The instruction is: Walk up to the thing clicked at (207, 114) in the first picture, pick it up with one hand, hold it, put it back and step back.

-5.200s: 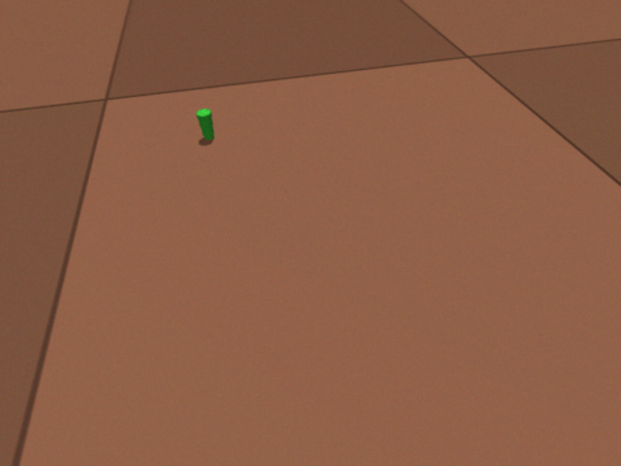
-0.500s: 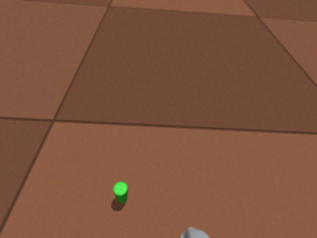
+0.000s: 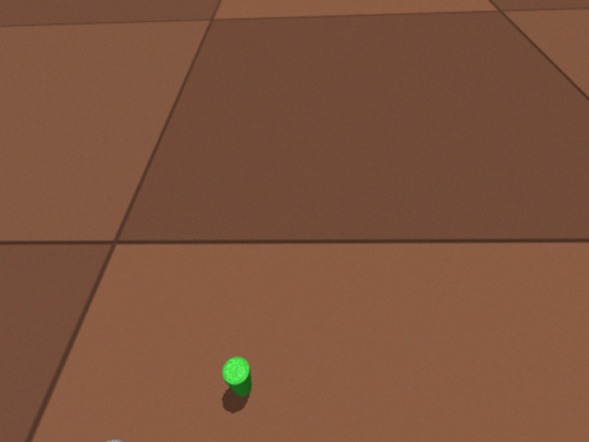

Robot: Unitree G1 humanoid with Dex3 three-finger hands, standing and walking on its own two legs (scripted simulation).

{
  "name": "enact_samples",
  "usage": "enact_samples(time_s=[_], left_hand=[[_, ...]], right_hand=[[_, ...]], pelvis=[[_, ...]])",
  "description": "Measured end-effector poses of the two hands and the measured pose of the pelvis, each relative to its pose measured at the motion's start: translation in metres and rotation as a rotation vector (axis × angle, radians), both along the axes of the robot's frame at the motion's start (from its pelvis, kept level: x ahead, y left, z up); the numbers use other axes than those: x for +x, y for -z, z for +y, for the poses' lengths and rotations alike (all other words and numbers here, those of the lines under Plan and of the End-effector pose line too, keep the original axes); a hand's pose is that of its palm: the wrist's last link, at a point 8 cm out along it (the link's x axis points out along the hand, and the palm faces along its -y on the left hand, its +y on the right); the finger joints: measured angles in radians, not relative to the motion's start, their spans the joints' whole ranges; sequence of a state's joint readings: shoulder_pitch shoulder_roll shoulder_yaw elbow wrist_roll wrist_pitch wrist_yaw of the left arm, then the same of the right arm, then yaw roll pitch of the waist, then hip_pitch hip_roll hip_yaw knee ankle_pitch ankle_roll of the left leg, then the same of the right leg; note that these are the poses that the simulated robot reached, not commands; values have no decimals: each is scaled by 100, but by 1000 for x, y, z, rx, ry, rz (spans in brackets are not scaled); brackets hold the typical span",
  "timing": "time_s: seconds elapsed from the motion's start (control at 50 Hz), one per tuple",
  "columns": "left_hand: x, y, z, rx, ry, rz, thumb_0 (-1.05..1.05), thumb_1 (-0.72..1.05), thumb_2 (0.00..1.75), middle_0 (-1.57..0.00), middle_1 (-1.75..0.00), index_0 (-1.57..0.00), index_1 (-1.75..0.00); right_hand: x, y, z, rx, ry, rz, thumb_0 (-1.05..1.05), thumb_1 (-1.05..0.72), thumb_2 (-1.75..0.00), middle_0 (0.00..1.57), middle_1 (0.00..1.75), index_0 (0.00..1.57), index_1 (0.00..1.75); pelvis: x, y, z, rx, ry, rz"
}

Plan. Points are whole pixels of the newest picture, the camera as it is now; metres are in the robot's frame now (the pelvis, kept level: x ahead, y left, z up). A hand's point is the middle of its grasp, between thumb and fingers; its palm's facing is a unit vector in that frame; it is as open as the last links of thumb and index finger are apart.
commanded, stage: walk up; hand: left
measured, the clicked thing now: (239, 379) +0.42 +0.22 -0.68
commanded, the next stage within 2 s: stand in 1.60 s
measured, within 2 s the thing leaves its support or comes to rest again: neither
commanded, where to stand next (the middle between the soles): +0.08 +0.00 m, yaw -1 degrees
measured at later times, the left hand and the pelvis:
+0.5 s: hand out of the picture +0.08 +0.27 -0.14, palm faces -0.02 -0.94 -0.35, open 7.4 cm; pelvis +0.03 +0.01 +0.01, yaw -1 degrees
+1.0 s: hand out of the picture +0.14 +0.25 -0.14, palm faces -0.07 -0.94 -0.33, open 7.4 cm; pelvis +0.04 +0.00 +0.02, yaw -2 degrees
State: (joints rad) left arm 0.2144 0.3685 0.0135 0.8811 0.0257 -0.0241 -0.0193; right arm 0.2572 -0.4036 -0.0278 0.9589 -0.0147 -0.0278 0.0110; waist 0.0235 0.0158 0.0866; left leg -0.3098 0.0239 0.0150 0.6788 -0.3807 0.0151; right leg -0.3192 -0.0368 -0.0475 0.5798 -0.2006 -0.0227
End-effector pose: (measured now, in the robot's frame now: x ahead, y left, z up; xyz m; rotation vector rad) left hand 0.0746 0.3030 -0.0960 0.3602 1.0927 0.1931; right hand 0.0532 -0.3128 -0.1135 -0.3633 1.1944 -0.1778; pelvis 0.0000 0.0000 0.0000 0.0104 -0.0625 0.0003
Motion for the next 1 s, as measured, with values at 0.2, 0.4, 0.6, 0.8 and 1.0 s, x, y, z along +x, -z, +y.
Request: enact_samples(time_s=[0.2,0.4,0.6,0.8,1.0], left_hand=[[0,25,15,-63,-43,87,1,91,90,-20,-30,-20,-30],[-15,19,9,-42,-63,182,1,91,90,-20,-30,-20,-30],[20,4,5,-18,-59,126,1,91,90,-21,-30,-20,-30],[56,1,-3,-24,-24,68,1,91,90,-20,-30,-20,-30],[65,7,-11,-45,9,95,1,91,90,-21,-30,-20,-30]], right_hand=[[2,-21,11,-57,30,-5,0,-91,-90,20,30,21,30],[44,-15,16,-4,14,-36,0,-91,-90,20,30,21,30],[80,-11,22,41,4,-73,0,-91,-90,20,30,21,30],[77,-16,12,21,44,-64,0,-91,-90,20,30,21,30],[50,-17,5,0,89,7,0,-91,-90,20,30,21,30]], pelvis=[[10,-3,12,-6,11,9],[23,-8,8,-16,12,14],[37,-13,4,-9,12,15],[43,-15,1,-7,22,9],[45,-17,2,-7,35,15]])
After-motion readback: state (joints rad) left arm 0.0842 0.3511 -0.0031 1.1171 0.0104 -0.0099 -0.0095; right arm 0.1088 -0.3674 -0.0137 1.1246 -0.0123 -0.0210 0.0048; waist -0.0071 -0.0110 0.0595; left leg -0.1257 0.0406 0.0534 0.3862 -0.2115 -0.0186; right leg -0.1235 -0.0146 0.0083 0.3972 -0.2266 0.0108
